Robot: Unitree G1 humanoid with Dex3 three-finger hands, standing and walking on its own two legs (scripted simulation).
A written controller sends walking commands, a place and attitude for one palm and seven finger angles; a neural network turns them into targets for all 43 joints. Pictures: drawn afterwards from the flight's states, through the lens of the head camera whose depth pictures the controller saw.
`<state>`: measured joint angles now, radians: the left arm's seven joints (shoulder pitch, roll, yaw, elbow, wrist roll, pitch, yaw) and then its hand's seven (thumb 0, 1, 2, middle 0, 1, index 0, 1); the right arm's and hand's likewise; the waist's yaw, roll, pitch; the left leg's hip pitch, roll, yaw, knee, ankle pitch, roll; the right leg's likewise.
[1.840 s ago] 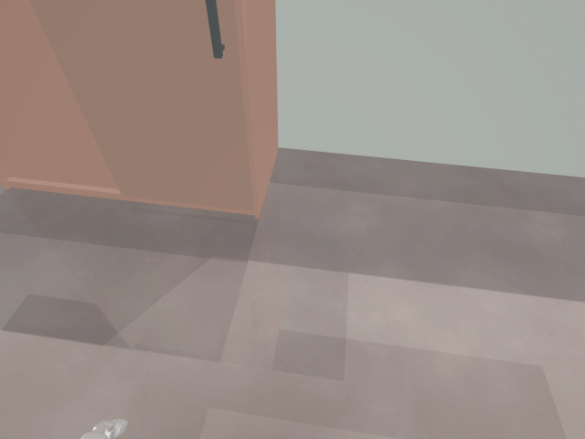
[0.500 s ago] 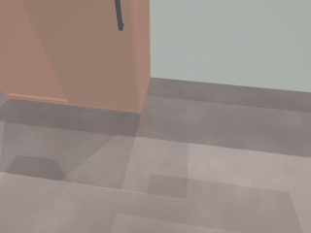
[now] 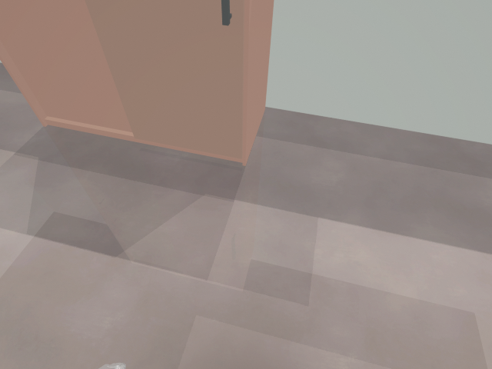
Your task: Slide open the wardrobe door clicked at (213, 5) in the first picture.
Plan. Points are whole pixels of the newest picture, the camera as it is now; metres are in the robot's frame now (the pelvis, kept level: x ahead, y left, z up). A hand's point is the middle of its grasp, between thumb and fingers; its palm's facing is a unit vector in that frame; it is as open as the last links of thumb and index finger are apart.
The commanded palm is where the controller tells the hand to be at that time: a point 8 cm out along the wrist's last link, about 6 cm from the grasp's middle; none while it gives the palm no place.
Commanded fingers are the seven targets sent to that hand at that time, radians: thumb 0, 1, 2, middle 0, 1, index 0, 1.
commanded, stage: walk to a spot facing it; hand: right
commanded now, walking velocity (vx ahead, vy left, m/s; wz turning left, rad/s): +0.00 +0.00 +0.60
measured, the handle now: out of the picture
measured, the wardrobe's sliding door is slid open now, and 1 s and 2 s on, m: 0.00 0.00 0.00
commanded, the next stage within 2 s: none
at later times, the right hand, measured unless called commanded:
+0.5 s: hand out of the picture +0.06 -0.17 -0.15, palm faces -0.15 +0.96 -0.23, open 7.4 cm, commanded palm none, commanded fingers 0.00 -0.90 -0.90 0.20 0.30 0.20 0.30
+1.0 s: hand (316, 308) +0.27 -0.13 -0.17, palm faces -0.50 +0.85 -0.15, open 7.4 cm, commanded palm none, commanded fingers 0.00 -0.90 -0.90 0.20 0.30 0.20 0.30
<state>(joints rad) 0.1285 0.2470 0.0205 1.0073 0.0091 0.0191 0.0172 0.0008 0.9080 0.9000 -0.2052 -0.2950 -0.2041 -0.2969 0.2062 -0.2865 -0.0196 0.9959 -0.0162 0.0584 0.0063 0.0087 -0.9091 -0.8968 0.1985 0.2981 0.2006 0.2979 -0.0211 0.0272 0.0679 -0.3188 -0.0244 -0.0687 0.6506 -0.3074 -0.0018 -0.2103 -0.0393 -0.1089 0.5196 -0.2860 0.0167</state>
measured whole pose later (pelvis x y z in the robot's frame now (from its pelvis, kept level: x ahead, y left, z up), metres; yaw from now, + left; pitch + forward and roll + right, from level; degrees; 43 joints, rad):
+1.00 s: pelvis +0.10 +0.00 +0.01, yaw +32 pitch +1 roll +3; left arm 0.48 0.13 0.01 1.04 0.01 -0.07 0.04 0.00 0.91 0.90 -0.20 -0.29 -0.20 -0.30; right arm 0.22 -0.26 -0.10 0.95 -0.04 0.05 0.05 0.01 -0.91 -0.90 0.19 0.30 0.19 0.30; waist 0.02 0.04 0.02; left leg -0.69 0.04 0.02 1.16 -0.14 -0.03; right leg 0.06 -0.05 -0.23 0.31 -0.39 -0.02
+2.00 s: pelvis +0.49 +0.29 +0.01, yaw +57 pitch -1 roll +1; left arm 0.31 0.17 0.06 1.03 0.01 -0.07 0.03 -0.02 0.95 0.90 -0.20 -0.29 -0.20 -0.30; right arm 0.26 -0.20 -0.10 0.98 -0.03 0.03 0.03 0.01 -0.91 -0.90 0.19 0.30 0.20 0.30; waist -0.02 0.05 0.03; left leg -0.66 0.11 0.05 1.17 -0.13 -0.04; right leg -0.08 -0.08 -0.33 0.41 -0.31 -0.03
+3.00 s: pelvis +0.55 +0.41 +0.01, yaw +45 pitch +2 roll +2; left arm 0.25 0.17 0.05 0.96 0.02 0.02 0.00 0.00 0.91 0.90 -0.21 -0.30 -0.20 -0.30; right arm 0.18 -0.27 -0.10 0.96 -0.01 0.06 -0.02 0.01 -0.91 -0.90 0.19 0.30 0.20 0.30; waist 0.02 0.00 0.05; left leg -0.47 0.08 0.02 1.02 -0.39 -0.11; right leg -0.26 0.00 -0.01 0.45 -0.22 -0.05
